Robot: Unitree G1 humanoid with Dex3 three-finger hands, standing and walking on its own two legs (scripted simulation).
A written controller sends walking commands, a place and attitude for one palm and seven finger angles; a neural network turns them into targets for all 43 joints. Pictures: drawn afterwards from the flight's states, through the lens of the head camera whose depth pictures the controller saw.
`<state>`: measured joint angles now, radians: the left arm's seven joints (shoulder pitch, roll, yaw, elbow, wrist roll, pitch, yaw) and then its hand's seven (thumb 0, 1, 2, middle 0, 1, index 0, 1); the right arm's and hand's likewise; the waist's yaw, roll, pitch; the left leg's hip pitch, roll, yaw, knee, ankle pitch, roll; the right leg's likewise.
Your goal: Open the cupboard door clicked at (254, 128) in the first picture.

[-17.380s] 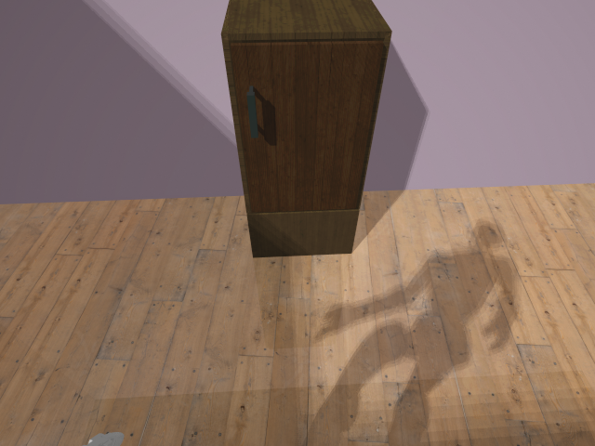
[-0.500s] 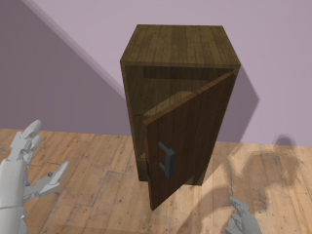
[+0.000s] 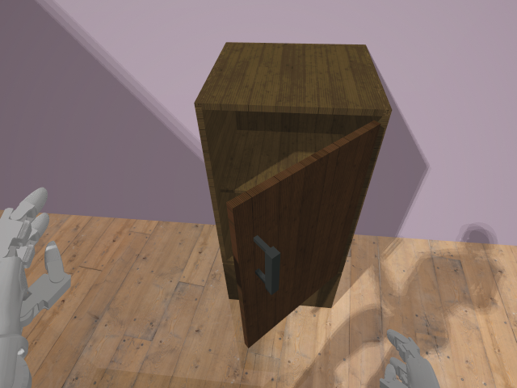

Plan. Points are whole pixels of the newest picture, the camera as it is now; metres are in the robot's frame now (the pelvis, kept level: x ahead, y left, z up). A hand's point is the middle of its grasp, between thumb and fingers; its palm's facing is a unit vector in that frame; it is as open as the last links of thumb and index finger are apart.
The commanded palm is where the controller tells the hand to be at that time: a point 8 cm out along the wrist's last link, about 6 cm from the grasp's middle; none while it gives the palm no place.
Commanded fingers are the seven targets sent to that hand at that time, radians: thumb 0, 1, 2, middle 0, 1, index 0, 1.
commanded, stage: step back with the hand held close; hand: left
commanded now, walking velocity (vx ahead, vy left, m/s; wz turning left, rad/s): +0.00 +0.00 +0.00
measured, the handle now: (265, 265) +0.36 +0.04 -0.05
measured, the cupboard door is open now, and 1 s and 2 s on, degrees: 45 45 45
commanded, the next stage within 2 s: stop stepping back and stand still in 1.34 s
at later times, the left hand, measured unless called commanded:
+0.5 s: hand (57, 289) +0.17 +0.27 +0.15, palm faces +0.34 -0.79 -0.51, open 7.4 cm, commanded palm +0.11 +0.31 +0.17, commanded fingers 0.00 0.90 0.90 -0.20 -0.30 -0.20 -0.30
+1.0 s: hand out of the picture +0.07 +0.29 +0.16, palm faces +0.49 -0.74 -0.45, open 7.4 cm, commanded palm +0.01 +0.33 +0.17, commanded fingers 0.00 0.90 0.90 -0.20 -0.30 -0.20 -0.30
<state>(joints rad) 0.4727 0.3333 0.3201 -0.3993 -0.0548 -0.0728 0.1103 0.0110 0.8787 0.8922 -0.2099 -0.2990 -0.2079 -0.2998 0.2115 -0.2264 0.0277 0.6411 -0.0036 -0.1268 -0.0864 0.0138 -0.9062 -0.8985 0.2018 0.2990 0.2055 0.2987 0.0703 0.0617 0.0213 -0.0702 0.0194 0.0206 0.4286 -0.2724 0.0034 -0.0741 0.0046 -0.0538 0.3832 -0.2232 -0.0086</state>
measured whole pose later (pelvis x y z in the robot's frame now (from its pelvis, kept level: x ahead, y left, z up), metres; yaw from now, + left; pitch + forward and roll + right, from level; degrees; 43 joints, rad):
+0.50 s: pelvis -0.03 +0.01 +0.00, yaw -1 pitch +0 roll -1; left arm 0.56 0.41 0.39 -0.46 -0.06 -0.15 0.12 0.01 0.88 0.90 -0.21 -0.30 -0.21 -0.30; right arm 0.16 -0.25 -0.02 0.58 0.01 -0.01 -0.09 0.01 -0.91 -0.90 0.20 0.30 0.20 0.30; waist 0.00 0.04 0.04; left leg -0.23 0.02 0.04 0.46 -0.23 0.02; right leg -0.23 0.00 -0.03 0.39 -0.16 0.00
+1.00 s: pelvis -0.11 +0.02 -0.02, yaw +3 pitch -1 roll -2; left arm 0.52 0.38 0.43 -0.53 -0.02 -0.24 0.14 0.01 0.89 0.90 -0.21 -0.30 -0.21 -0.30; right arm 0.19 -0.22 0.01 0.60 0.00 -0.10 -0.07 0.01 -0.90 -0.90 0.20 0.30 0.21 0.30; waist 0.03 0.02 0.06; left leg -0.45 0.00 -0.01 0.65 -0.27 0.03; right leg -0.34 0.04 0.04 0.56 -0.21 0.02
